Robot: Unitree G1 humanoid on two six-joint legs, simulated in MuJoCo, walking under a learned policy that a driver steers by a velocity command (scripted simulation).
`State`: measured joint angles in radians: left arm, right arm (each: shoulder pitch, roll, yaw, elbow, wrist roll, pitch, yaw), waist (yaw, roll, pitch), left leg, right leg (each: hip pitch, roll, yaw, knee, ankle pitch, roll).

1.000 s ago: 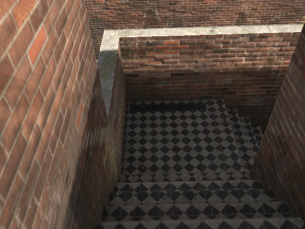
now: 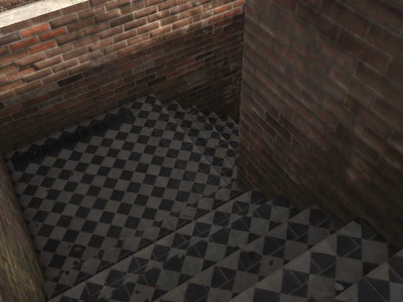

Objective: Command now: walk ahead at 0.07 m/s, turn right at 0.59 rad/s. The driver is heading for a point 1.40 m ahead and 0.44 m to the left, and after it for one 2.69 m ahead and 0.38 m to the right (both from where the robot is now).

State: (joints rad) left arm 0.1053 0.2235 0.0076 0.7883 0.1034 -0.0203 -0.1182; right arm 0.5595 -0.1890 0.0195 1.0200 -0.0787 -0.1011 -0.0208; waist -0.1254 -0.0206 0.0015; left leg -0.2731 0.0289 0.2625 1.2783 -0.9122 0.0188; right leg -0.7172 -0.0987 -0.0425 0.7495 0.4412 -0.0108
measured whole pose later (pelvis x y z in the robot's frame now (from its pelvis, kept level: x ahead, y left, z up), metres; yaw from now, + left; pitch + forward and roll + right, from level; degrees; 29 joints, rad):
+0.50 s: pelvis +0.12 +0.00 -0.10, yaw +5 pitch +4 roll +1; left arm 0.26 0.27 0.08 0.90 0.01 -0.07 0.02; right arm 0.35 -0.19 -0.03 0.92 -0.05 -0.01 -0.06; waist 0.02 -0.05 -0.05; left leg -0.42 0.03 0.01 0.89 -0.47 -0.13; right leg -0.45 -0.13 -0.24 0.82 -0.42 -0.07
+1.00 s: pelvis +0.11 +0.05 -0.11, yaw +20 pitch +8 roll -1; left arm 0.21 0.17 -0.02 0.69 0.05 -0.04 0.03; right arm 0.42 -0.20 -0.04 0.87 -0.07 -0.10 0.03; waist -0.07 0.05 -0.12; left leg -0.56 -0.13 -0.14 0.89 -0.45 0.07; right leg -0.76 -0.02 -0.01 1.19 -0.32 0.07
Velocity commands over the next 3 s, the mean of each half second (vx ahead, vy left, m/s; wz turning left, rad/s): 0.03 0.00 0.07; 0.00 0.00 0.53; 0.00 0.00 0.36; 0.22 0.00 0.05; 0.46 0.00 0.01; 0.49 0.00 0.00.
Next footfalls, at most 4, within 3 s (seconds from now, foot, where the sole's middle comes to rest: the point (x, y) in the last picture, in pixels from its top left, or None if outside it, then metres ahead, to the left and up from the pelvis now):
0.06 right None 0.17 -0.09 -0.84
0.54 left None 0.11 0.14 -0.84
1.08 right None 0.20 -0.05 -0.84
1.56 left None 0.08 0.17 -0.84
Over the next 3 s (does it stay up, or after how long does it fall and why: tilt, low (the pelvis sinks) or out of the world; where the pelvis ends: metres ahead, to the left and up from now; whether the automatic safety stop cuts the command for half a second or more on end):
stays up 0.58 0.24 -0.54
